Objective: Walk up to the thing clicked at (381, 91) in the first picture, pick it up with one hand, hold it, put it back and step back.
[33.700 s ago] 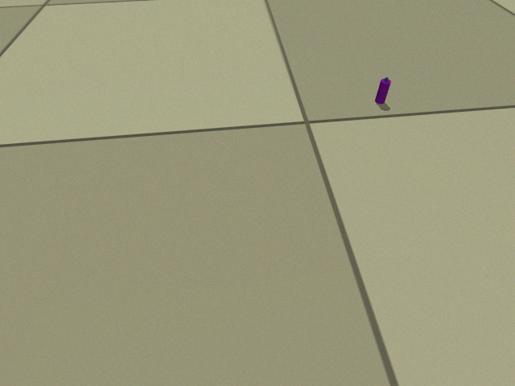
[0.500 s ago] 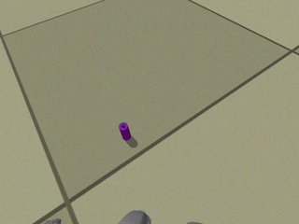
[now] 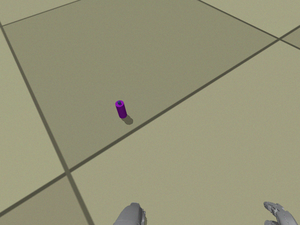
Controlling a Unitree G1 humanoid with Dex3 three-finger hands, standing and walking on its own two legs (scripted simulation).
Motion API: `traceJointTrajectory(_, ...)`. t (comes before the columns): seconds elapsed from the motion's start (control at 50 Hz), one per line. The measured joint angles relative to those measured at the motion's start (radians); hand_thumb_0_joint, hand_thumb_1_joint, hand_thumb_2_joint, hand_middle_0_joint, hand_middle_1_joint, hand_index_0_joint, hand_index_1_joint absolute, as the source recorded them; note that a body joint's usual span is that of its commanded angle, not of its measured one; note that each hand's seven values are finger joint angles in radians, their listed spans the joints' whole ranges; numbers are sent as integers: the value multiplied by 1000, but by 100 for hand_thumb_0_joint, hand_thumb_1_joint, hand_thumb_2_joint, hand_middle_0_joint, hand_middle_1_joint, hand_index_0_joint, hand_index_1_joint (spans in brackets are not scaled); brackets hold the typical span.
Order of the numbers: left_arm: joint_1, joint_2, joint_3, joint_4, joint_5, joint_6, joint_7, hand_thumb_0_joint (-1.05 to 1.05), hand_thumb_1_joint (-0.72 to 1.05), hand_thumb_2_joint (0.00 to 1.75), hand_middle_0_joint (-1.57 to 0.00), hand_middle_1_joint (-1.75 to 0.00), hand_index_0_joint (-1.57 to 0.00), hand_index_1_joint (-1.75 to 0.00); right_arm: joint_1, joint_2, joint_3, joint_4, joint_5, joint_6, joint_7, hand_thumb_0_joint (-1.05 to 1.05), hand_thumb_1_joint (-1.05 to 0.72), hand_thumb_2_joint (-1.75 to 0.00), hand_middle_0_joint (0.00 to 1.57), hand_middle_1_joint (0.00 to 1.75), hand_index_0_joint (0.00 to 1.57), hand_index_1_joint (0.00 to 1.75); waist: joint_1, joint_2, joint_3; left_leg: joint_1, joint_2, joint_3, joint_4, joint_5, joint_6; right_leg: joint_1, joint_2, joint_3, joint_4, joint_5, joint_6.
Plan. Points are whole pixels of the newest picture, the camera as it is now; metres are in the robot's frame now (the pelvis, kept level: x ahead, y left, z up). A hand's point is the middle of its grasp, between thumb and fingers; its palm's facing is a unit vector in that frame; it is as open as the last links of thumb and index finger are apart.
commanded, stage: step back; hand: left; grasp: from the side
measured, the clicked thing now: (121, 108) +0.95 +0.33 -0.66
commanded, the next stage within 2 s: stand in 1.12 s
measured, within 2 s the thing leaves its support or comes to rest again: neither
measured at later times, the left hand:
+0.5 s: hand out of the picture -0.04 +0.29 -0.13, palm faces +0.06 -0.91 -0.40, open 7.4 cm
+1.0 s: hand out of the picture +0.04 +0.29 -0.14, palm faces +0.08 -0.92 -0.37, open 7.4 cm
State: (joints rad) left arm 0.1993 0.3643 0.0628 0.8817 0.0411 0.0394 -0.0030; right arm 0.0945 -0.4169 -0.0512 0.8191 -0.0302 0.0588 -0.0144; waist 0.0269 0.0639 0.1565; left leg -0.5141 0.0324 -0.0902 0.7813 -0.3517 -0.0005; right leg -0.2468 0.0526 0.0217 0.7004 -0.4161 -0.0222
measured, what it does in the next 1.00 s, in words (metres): steps on the spot: left foot, then right foot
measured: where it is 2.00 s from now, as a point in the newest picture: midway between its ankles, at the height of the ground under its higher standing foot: outside the picture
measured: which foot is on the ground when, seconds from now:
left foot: up 0.00-0.26, down 0.28-0.60, up 0.62-0.84, down 0.86-1.00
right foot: down 0.00-0.32, up 0.34-0.54, down 0.56-1.00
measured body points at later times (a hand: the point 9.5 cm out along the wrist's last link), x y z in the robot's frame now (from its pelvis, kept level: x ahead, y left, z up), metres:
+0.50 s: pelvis -0.06 +0.00 +0.02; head -0.06 +0.00 +0.47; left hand -0.04 +0.34 -0.10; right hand +0.01 -0.30 -0.11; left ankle -0.07 +0.13 -0.71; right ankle +0.00 -0.11 -0.69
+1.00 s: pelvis +0.00 +0.02 +0.01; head +0.02 +0.02 +0.46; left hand +0.03 +0.34 -0.11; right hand +0.11 -0.28 -0.11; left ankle +0.03 +0.15 -0.71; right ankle +0.01 -0.11 -0.71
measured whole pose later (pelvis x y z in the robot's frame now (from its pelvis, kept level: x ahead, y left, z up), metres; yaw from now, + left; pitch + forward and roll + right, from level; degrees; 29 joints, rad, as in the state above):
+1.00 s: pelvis +0.00 +0.02 +0.01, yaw +4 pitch -2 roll -1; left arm 0.18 0.37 0.03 1.01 0.01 -0.01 0.01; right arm 0.14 -0.35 -0.03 1.02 -0.03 0.00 0.01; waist 0.03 0.01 0.08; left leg -0.32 0.04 0.01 0.63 -0.28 -0.02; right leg -0.25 -0.01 -0.01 0.62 -0.33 0.01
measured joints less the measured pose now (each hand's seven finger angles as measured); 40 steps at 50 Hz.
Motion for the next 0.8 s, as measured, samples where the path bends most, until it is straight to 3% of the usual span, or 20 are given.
traceJointTrajectory(0.02, 15, -2, -3, 3, 2, -2, 0, 1, 90, 90, -20, -30, -21, -30, 8, 4, -1, 11, 2, 7, -2, 1, -91, -90, 21, 30, 20, 30, 13, -16, -11, -16, -41, -22, 85, -61, -2, -14, -14, 13, 7, 8, -5)
traceJointTrajectory(0.06, 36, -9, -6, 14, 1, -5, 5, 1, 90, 90, -20, -30, -21, -30, 31, 1, 0, 27, 11, 7, -3, 1, -91, -90, 21, 30, 20, 30, 20, -28, -27, -33, -105, -56, 234, -83, 0, -22, -37, 21, -10, 37, -5)
traceJointTrajectory(0.12, 47, -12, -3, 21, 5, -13, 9, 1, 90, 90, -20, -30, -21, -30, 76, -6, 0, 49, 13, -4, 1, 1, -91, -90, 21, 30, 20, 30, 16, -27, -45, -6, -131, -51, 318, -66, -11, -32, -58, 6, -35, 70, -3)
traceJointTrajectory(0.2, 46, 0, 5, 12, 12, -34, 7, 1, 90, 90, -20, -30, -21, -30, 134, -7, -5, 100, -1, -3, 16, 1, -91, -90, 21, 30, 20, 30, 15, -20, -65, 108, -94, -13, 175, -101, -19, -46, -73, -32, -39, 84, -10)
traceJointTrajectory(0.26, 42, 19, 8, 14, 12, -41, 1, 1, 90, 90, -20, -30, -21, -30, 161, 0, -9, 137, -7, -9, 31, 1, -91, -90, 21, 30, 20, 30, 13, -28, -80, 206, -62, 32, -10, -152, -4, -60, -93, -59, -31, 87, -6)
traceJointTrajectory(0.32, 40, 41, 4, 28, 8, -29, 0, 1, 90, 90, -20, -30, -21, -30, 167, 20, -18, 162, -10, -32, 40, 1, -91, -90, 21, 30, 20, 30, 9, -67, -76, 282, -75, 72, -173, 6, 11, -78, -121, -43, 13, 41, 0)
traceJointTrajectory(0.36, 51, 41, 2, 54, -1, -18, 1, 1, 90, 90, -20, -30, -21, -30, 178, 28, -17, 158, -15, -49, 43, 1, -91, -90, 21, 30, 20, 30, -4, -67, -95, 280, -71, 76, -180, 21, 26, -112, -93, -16, 82, -48, 1)
traceJointTrajectory(0.44, 55, 56, 3, 86, -15, -23, -11, 1, 90, 90, -20, -30, -20, -30, 184, 56, -1, 152, -14, -73, 37, 1, -91, -90, 21, 30, 20, 30, -27, -88, -97, 311, -60, 78, -239, 55, 25, -164, -66, 11, 168, -13, 4)
traceJointTrajectory(0.54, 56, 50, 6, 100, -13, -38, -25, 1, 91, 90, -20, -30, -20, -30, 174, 55, 1, 145, -18, -66, 40, 1, -91, -90, 21, 30, 20, 30, -35, -82, -105, 316, -32, 88, -217, 31, 6, -107, -69, -20, 0, 20, 11)
traceJointTrajectory(0.6, 45, 27, 10, 103, -4, -59, -18, 1, 91, 90, -20, -30, -20, -30, 165, 36, -3, 140, -13, -50, 37, 1, -91, -90, 21, 30, 20, 30, -30, -34, -97, 285, 5, 64, -106, -58, 12, -58, -31, -48, -82, 158, -3)
traceJointTrajectory(0.66, 39, 6, 6, 89, 2, -77, -15, 1, 90, 90, -20, -30, -21, -30, 160, 33, -6, 153, -10, -40, 28, 1, -91, -90, 21, 30, 20, 30, -9, -26, -102, 204, -38, 16, 82, -155, 24, -58, -29, -58, -66, 137, -24)
traceJointTrajectory(0.72, 38, -15, -2, 80, -4, -92, -9, 1, 90, 90, -20, -30, -21, -30, 151, 20, -8, 156, -6, -52, 27, 1, -91, -90, 21, 30, 20, 30, 6, -16, -92, 136, -49, 14, 154, -114, 23, -31, -38, -60, -100, 142, -20)
traceJointTrajectory(0.8, 40, -14, -13, 84, -5, -88, -7, 1, 90, 90, -20, -30, -21, -30, 136, 14, -10, 155, -7, -59, 31, 1, -91, -90, 21, 30, 20, 30, 12, -22, -81, 122, -15, 48, 36, -73, 11, -16, -54, -55, -108, 132, -5)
